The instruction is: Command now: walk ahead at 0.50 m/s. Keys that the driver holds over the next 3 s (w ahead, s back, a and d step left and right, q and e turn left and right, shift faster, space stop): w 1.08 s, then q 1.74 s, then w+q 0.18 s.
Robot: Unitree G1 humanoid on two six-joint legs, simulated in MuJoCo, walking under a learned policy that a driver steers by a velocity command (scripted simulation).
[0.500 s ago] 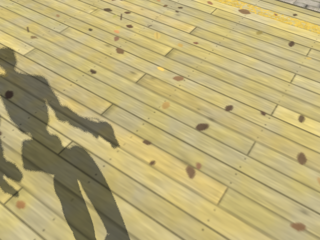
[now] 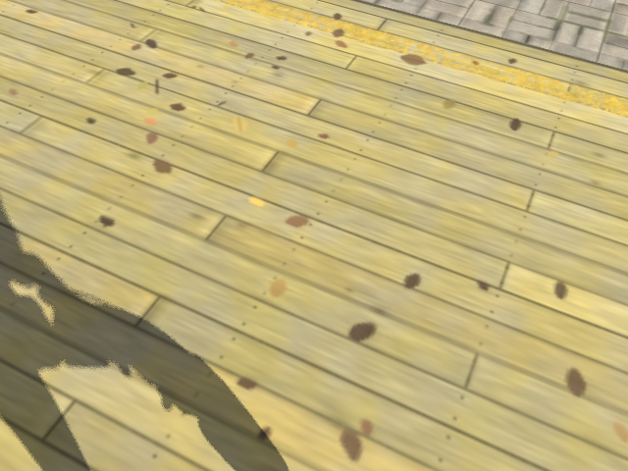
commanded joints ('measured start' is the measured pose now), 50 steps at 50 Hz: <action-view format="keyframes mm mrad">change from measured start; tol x32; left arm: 1 -114 33 0 -76 -5 -15 -10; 8 -150 68 7 -118 -13 -37 -45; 12 360 282 82 23 9 -31 -29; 50 155 58 31 32 -5 4 17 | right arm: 1 26 -163 -33 -30 8 -8 -11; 34 -484 -75 -17 -208 22 -1 22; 41 68 -288 -90 -70 0 -6 21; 50 -145 -145 -41 -76 -8 -21 12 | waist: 1 -4 108 79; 12 146 -241 -360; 50 75 113 15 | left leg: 1 -5 269 -130 -81 205 131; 10 71 260 -67 340 680 61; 12 -556 6 -45 1011 -267 -42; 14 -738 90 -170 1166 -313 -7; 35 -646 149 -60 338 167 -19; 39 -100 87 -16 305 138 66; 41 457 468 -738 159 -49 267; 50 -133 290 -234 -68 167 173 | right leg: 1 -16 22 -28 -116 70 0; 8 98 74 -60 -241 -105 -63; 10 454 135 -108 -260 -94 -109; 12 1116 -268 575 -351 -247 -338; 20 510 -100 163 -608 -43 -226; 39 664 -55 -39 -146 394 -96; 41 69 188 -2 465 -607 -12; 50 43 -37 19 286 -212 -12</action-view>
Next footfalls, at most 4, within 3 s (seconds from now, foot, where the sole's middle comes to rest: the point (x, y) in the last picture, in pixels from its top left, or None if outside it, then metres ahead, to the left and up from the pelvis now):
0.22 right None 0.30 -0.15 -0.79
0.78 left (261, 430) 0.61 0.09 -0.79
1.30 right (350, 319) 0.89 -0.14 -0.79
1.74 left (255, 366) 0.76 0.10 -0.79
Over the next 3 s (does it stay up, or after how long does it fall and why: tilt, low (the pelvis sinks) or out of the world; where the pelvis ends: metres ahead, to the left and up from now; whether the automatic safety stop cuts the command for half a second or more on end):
stays up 0.74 0.04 0.00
